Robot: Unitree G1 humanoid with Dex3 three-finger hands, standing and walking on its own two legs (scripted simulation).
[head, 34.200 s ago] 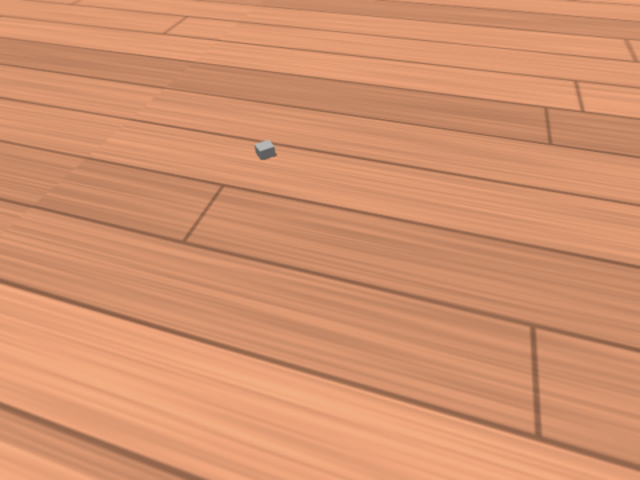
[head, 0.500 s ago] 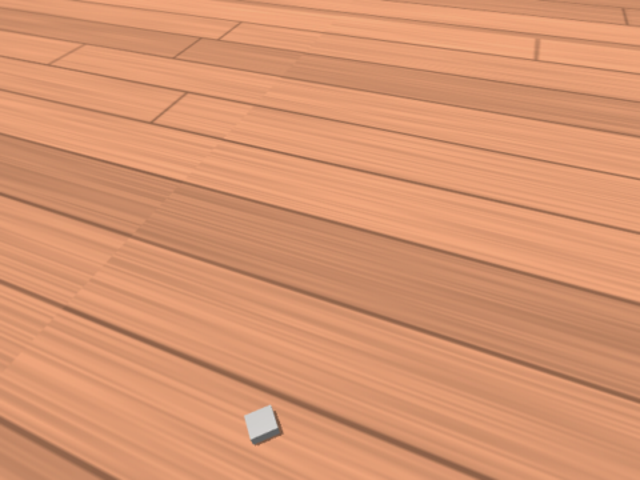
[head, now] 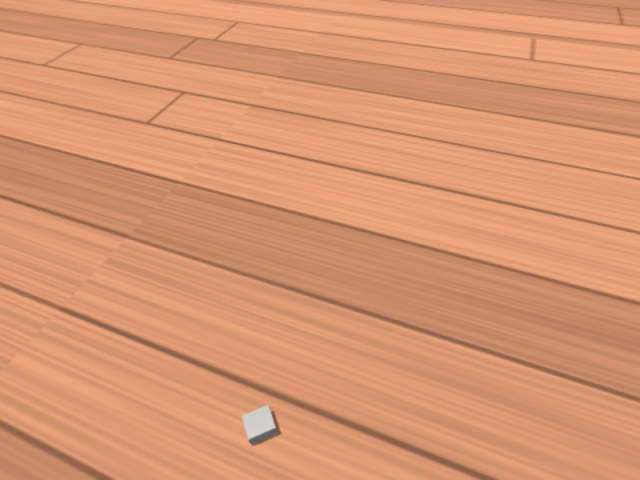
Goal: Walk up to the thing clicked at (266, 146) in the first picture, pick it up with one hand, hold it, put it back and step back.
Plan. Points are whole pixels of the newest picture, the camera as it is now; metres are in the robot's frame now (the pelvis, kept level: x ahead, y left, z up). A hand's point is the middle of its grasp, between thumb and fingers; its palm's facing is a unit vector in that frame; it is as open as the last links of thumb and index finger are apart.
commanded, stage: stand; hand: left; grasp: from above
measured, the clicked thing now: (259, 424) +0.41 +0.23 -0.76
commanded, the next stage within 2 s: step back in 0.20 s
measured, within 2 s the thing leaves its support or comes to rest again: neither
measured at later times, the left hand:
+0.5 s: hand out of the picture +0.08 +0.29 -0.18, palm faces -0.02 -0.92 -0.38, open 7.4 cm
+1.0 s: hand out of the picture -0.03 +0.28 -0.18, palm faces -0.12 -0.91 -0.41, open 7.3 cm
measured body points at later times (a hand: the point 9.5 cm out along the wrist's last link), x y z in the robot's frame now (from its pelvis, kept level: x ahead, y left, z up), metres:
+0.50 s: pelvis -0.04 +0.03 -0.02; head +0.02 +0.03 +0.42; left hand +0.08 +0.34 -0.15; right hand +0.04 -0.30 -0.14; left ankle -0.05 +0.13 -0.74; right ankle -0.01 -0.12 -0.75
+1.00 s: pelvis -0.15 +0.02 -0.04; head -0.09 +0.01 +0.41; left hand -0.02 +0.33 -0.15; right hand -0.07 -0.29 -0.16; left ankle -0.05 +0.13 -0.75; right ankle -0.17 -0.09 -0.75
